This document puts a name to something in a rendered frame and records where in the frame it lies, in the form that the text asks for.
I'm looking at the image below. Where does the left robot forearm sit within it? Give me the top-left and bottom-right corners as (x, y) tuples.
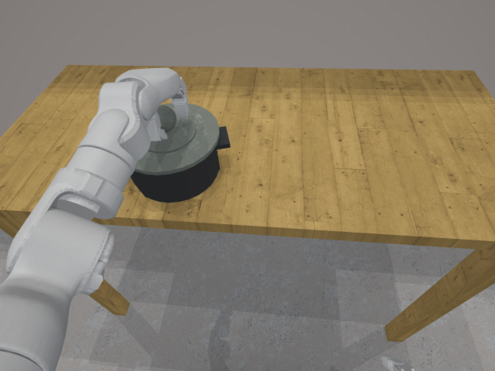
(6, 75), (159, 274)

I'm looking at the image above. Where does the pot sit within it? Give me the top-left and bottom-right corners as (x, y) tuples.
(131, 126), (230, 203)

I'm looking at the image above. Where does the lid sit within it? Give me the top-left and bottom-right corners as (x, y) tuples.
(135, 103), (220, 175)

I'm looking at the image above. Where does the table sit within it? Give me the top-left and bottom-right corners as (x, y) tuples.
(0, 65), (495, 342)

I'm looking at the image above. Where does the knob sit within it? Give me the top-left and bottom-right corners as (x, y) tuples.
(157, 105), (176, 132)

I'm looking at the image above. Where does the left robot upper arm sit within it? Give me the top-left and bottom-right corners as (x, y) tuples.
(0, 206), (115, 371)

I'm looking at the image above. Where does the right robot hand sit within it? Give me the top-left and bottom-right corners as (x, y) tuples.
(381, 355), (414, 371)

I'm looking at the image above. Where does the left robot hand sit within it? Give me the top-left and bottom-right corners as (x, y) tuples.
(115, 68), (189, 142)

